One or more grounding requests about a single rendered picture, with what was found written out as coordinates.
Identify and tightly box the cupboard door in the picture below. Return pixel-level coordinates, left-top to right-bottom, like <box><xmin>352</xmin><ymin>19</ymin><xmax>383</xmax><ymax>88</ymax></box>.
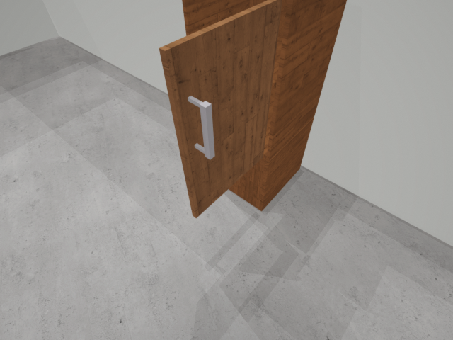
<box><xmin>159</xmin><ymin>0</ymin><xmax>282</xmax><ymax>218</ymax></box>

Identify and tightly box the handle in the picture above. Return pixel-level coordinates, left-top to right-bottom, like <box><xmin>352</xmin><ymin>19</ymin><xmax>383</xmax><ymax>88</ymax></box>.
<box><xmin>188</xmin><ymin>96</ymin><xmax>215</xmax><ymax>160</ymax></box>

